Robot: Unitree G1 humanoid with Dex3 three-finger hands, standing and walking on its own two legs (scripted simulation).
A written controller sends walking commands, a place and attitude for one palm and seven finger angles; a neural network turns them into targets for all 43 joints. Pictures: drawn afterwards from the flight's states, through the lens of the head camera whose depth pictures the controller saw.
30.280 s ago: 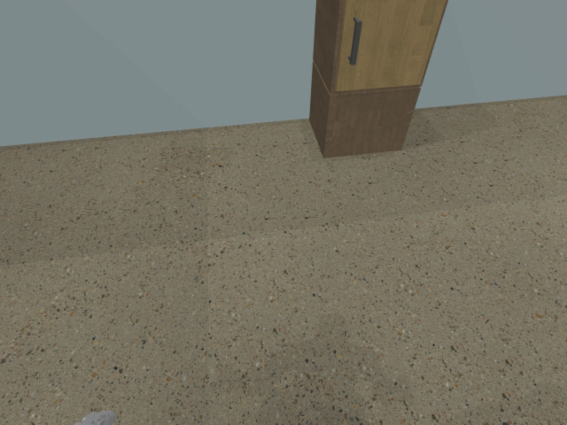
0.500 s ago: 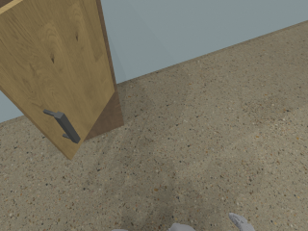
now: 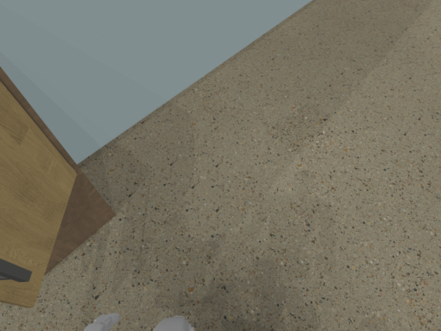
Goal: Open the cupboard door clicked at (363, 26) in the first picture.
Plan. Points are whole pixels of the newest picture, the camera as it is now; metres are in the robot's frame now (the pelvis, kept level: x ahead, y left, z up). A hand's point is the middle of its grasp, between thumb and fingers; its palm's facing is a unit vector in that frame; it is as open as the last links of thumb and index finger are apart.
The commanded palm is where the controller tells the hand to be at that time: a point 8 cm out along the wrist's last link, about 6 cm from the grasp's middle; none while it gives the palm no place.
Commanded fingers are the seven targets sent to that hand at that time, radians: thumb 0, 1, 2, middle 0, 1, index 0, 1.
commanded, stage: walk to a spot facing it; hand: left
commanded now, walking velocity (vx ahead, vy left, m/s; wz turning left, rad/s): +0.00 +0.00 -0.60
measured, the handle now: out of the picture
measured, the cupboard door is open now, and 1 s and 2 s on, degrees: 43 43 43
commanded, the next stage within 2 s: turn to face it in 1.42 s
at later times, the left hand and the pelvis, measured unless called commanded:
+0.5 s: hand (163, 294) +0.20 +0.14 -0.16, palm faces -0.26 -0.93 -0.25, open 7.3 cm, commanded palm none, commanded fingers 0.00 0.90 0.90 -0.20 -0.30 -0.20 -0.30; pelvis +0.08 -0.04 -0.01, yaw -17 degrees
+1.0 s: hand (252, 175) +0.51 -0.06 -0.15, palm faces -0.62 -0.76 -0.21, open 7.4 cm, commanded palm none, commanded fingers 0.00 0.90 0.90 -0.20 -0.30 -0.20 -0.30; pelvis +0.27 -0.13 +0.00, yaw -36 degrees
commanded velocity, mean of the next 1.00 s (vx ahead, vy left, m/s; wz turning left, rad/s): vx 0.29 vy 0.00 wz -0.53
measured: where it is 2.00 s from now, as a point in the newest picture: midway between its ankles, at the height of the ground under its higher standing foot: (314, 241)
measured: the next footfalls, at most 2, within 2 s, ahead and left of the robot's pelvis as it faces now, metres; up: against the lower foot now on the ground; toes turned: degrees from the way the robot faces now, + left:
left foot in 0.08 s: +0.05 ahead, +0.14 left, +0.00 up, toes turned -1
right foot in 0.36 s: +0.04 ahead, -0.14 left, +0.00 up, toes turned -19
